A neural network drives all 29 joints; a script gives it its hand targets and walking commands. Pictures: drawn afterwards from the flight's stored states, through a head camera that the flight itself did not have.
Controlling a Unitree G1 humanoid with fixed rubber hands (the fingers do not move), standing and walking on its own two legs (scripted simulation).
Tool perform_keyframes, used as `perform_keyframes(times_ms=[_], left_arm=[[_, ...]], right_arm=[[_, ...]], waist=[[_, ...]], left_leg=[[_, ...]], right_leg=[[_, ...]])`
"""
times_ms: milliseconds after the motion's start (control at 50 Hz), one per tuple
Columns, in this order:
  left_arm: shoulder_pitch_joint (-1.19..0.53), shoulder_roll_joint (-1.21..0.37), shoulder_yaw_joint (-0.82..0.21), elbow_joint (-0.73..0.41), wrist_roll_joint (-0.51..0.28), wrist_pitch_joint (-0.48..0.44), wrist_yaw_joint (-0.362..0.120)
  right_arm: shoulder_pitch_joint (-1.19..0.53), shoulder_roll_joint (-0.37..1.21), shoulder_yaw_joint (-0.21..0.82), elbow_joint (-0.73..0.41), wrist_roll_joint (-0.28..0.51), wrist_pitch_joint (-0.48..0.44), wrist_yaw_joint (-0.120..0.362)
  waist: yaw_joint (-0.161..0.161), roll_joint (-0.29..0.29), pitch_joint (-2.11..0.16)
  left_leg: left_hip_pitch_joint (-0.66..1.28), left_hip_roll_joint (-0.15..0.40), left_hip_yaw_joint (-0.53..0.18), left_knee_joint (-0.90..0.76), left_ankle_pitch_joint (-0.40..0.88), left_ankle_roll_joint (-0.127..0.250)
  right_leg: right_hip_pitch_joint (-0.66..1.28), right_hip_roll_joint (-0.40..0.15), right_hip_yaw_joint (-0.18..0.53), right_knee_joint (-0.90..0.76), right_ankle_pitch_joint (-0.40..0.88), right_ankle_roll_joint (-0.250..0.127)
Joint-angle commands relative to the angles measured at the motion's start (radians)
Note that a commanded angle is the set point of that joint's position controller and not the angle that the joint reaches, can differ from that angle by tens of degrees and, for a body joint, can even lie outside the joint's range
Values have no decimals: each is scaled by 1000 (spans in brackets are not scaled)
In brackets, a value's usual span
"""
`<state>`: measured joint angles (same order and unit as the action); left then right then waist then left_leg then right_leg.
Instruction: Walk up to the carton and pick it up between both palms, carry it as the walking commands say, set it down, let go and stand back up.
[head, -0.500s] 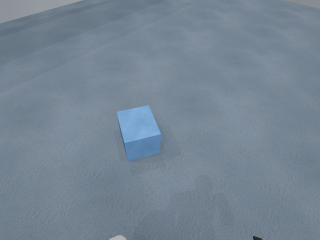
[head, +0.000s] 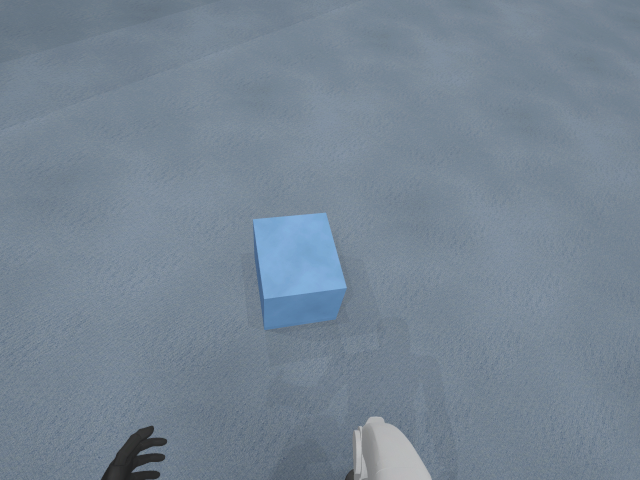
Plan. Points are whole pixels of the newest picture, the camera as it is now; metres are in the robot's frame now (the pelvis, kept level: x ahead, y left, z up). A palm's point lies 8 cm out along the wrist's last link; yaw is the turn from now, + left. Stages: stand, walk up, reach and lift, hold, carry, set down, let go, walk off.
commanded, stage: walk up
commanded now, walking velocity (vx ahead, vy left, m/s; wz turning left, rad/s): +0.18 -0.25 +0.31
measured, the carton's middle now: (295, 270) +0.79 -0.03 -0.67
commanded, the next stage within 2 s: none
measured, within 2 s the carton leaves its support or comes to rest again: neither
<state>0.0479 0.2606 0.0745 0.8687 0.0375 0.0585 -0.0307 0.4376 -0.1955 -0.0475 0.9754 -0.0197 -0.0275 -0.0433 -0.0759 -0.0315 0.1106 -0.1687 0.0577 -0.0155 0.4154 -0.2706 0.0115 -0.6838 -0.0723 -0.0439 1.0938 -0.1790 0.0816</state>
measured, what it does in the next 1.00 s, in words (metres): walks ahead: right foot, then left foot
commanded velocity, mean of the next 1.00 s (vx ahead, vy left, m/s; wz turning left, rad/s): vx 0.18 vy -0.06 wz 0.11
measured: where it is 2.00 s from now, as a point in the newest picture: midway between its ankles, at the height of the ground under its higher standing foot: (314, 442)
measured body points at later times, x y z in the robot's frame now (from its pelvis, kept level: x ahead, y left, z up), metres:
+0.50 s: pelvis +0.18 -0.11 +0.00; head +0.21 -0.12 +0.44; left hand +0.12 +0.14 -0.14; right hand +0.33 -0.35 -0.14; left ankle +0.18 +0.02 -0.69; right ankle +0.16 -0.21 -0.75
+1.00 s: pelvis +0.25 -0.07 -0.01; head +0.27 -0.06 +0.44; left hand +0.27 +0.17 -0.17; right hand +0.31 -0.30 -0.16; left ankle +0.28 +0.03 -0.75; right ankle +0.28 -0.20 -0.74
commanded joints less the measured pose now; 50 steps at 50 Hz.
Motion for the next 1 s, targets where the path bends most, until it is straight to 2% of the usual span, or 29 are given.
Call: perform_keyframes(times_ms=[0, 60, 80, 140, 160, 180, 200, 220, 240, 260, 280, 320, 380, 420, 440, 500, 580, 620, 640, 660, 680, 700, 720, 740, 760, 780, 840, 920, 980], left_arm=[[-30, -17, -14, -57, -3, 2, -15], [-110, -11, -24, -86, -19, -24, -37], [-120, 2, -21, -90, -25, -31, -40], [-59, 15, -11, -72, -32, -51, -26], [1, 20, -6, -51, -35, -60, -14], [105, 39, 3, -9, -32, -72, 3], [249, 90, 18, 36, -25, -88, 16], [389, 212, 45, 56, -12, -96, 23], [427, 238, 47, 60, -22, -100, 22], [353, 189, 38, 55, -22, -106, 22], [288, 127, 22, 56, -20, -111, 24], [230, 54, -4, 62, -20, -121, 30], [276, 42, -17, 80, -22, -143, 29], [342, 61, -14, 87, -13, -160, 31], [366, 70, -14, 96, -14, -163, 35], [384, 63, -21, 114, -10, -159, 37], [433, 72, -19, 147, -5, -147, 36], [450, 79, -21, 175, -8, -137, 39], [448, 73, -24, 194, -18, -123, 44], [421, 54, -29, 202, -35, -108, 50], [419, 37, -35, 206, -46, -106, 56], [446, -6, -45, 177, -48, -113, 63], [475, -55, -51, 183, -52, -99, 70], [457, -34, -37, 194, -49, -82, 73], [438, -25, -29, 200, -37, -69, 73], [430, -36, -28, 209, -28, -60, 71], [404, -64, -27, 215, -17, -38, 67], [330, -76, -20, 202, -11, -28, 70], [316, -64, -20, 208, -7, -35, 67]], right_arm=[[96, -174, -37, -20, -6, -7, -7], [85, -186, -39, -10, -12, -16, 8], [72, -196, -40, -9, -14, -17, 13], [72, -232, -45, 16, -18, -18, 15], [63, -234, -45, 19, -14, -18, 14], [61, -216, -37, 22, -7, -19, 18], [72, -171, -24, 16, -6, -24, 22], [58, -60, 3, -39, -4, -32, 24], [25, -82, -3, -61, 0, -25, 16], [-12, -98, -6, -65, -8, -25, 21], [-34, -95, -5, -59, -11, -27, 31], [-60, -107, -11, -46, -13, -10, 48], [-115, -90, -13, -58, -13, 10, 57], [-181, -76, -13, -55, -13, 27, 54], [-215, -73, -12, -62, -10, 33, 56], [-328, -57, 4, -95, 3, 40, 71], [-435, -58, 13, -120, 8, 36, 79], [-429, -50, 19, -117, 10, 28, 77], [-391, -37, 22, -102, 11, 20, 71], [-306, -43, 15, -62, 11, 7, 54], [-233, -103, 2, -30, 5, -8, 34], [-141, -155, -10, 5, 2, -12, 21], [-126, -173, -17, 19, 17, -9, 18], [-139, -159, -23, 24, 23, -1, 15], [-197, -124, -17, 13, 25, 4, 8], [-266, -93, -10, 4, 19, 9, 3], [-298, -77, -7, 21, 14, 9, 4], [-272, -88, -15, 56, 5, 9, 6], [-274, -89, -11, 67, 12, 26, 7]], waist=[[7, 200, -91], [-8, 240, -44], [-8, 245, -14], [5, 223, 27], [29, 197, 11], [71, 127, -49], [119, 25, -155], [196, -276, -284], [172, -281, -334], [134, -180, -252], [99, -116, -161], [57, -77, -108], [48, -101, -122], [87, -49, -84], [93, -57, -86], [104, -123, -76], [123, -135, -41], [118, -151, -46], [95, -161, -64], [53, -108, -86], [35, 4, -100], [48, 141, -183], [41, 280, -264], [39, 251, -285], [62, 177, -242], [92, 137, -188], [112, 137, -139], [99, 139, -114], [106, 138, -92]], left_leg=[[126, 238, -143, -62, 714, 122], [65, 233, -175, -177, 169, 120], [25, 231, -179, -214, 58, 120], [-47, 228, -167, -192, 72, 98], [-66, 219, -152, -129, 101, 85], [-104, 168, -118, 8, 125, 69], [-190, 87, -71, 218, 51, 43], [-449, -41, 25, 510, -316, -1], [-444, -17, -50, 726, -402, 8], [-455, 7, -84, 787, -333, 13], [-444, 33, -74, 784, -254, 9], [-390, 49, -37, 748, -138, -16], [-338, 31, 4, 682, -82, -34], [-379, 17, -5, 600, -47, -33], [-389, 17, -15, 566, -33, -33], [-344, 10, 27, 425, 8, -31], [-265, 1, 122, 293, 12, -33], [-224, -14, 142, 224, -13, -27], [-144, -25, 161, 164, 20, -23], [19, -43, 170, 35, 161, -14], [168, 52, 82, -35, 517, 0], [315, 208, -10, 55, 1129, 45], [393, 324, -109, 65, 1427, 162], [331, 349, -139, 14, 1273, 209], [244, 316, -111, -23, 1066, 214], [156, 273, -69, -55, 923, 202], [52, 214, -7, -102, 691, 174], [-28, 212, -30, -144, 387, 161], [-111, 164, -32, -172, 38, 106]], right_leg=[[-14, -18, 8, -97, 76, -11], [81, -37, 1, -317, 95, -24], [137, -34, -13, -386, 62, -23], [335, -16, -39, -547, -79, -24], [428, -3, -53, -620, -76, -26], [583, 23, -81, -687, -98, -35], [784, -50, -5, -705, -134, -55], [953, -348, 321, -776, -143, -154], [866, -415, 492, -845, -83, -232], [774, -374, 438, -846, -51, -244], [682, -317, 326, -839, 35, -236], [590, -245, 174, -831, 274, -209], [569, -227, 88, -816, 481, -210], [605, -286, 129, -819, 586, -221], [627, -292, 124, -820, 609, -222], [617, -252, 65, -842, 474, -202], [591, -229, 50, -841, 391, -196], [600, -217, 42, -815, 362, -196], [583, -173, -1, -761, 326, -190], [541, -115, -56, -641, 442, -160], [465, -94, -40, -579, 455, -107], [375, -65, -50, -504, 173, -71], [314, 15, -41, -394, -297, -44], [331, 27, -3, -265, -453, -45], [337, 15, 36, -226, -438, -52], [353, 6, 53, -235, -401, -53], [398, 3, 50, -304, -289, -51], [445, 6, 41, -426, -181, -65], [537, 17, 13, -610, -40, -87]])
